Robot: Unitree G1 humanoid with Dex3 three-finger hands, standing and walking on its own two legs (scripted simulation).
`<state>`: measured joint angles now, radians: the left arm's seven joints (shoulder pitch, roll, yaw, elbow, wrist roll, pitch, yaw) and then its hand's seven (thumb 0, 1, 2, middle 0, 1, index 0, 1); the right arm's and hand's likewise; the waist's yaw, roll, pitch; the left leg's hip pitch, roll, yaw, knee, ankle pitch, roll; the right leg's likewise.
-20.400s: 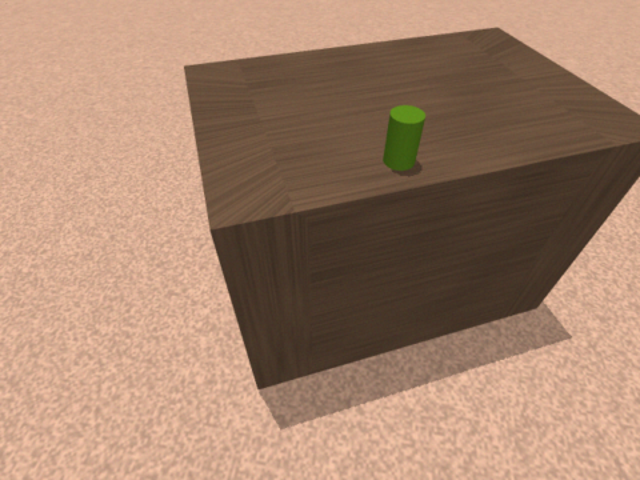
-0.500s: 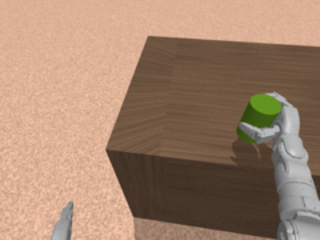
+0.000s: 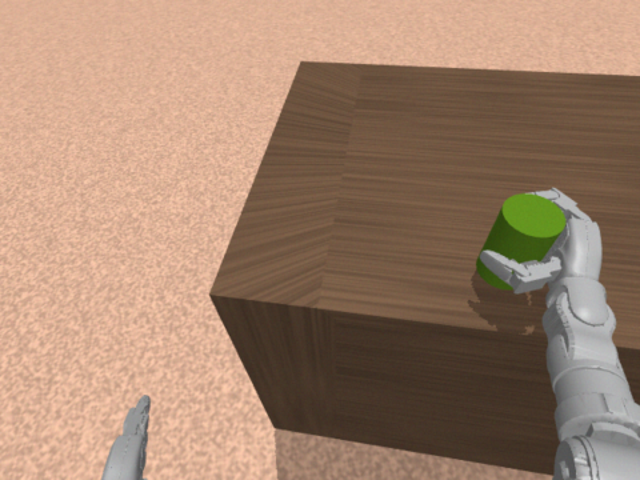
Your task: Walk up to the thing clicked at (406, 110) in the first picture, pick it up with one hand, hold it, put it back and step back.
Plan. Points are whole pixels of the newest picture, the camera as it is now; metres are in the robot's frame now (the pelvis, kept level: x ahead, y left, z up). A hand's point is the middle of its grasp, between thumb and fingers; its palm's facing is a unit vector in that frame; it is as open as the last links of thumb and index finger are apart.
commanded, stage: lower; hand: right
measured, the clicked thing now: (516, 244) +0.42 -0.20 +0.08
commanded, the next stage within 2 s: loosen in 0.36 s
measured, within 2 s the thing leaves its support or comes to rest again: rests again in 0.32 s
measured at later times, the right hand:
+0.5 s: hand (517, 256) +0.42 -0.21 +0.05, palm faces +0.19 +0.98 +0.01, open 10.1 cm
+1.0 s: hand (518, 253) +0.42 -0.21 +0.06, palm faces +0.20 +0.98 +0.01, open 11.9 cm
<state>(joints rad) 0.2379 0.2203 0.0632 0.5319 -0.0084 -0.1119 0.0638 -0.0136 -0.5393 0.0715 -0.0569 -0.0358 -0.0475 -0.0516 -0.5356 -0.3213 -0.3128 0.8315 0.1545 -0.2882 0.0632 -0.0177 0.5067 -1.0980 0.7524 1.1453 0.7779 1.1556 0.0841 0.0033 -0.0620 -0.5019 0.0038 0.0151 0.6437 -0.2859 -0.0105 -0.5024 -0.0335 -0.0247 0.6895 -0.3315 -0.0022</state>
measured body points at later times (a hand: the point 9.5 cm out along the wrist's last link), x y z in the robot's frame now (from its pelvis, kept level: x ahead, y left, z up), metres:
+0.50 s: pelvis -0.01 +0.00 -0.01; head +0.05 -0.02 +0.43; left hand +0.14 +0.26 -0.07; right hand +0.40 -0.26 +0.06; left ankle +0.02 +0.13 -0.72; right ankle +0.01 -0.12 -0.72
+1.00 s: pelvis -0.01 +0.00 -0.02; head +0.05 -0.01 +0.43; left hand +0.14 +0.27 -0.07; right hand +0.40 -0.26 +0.06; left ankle +0.02 +0.13 -0.72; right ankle +0.01 -0.12 -0.72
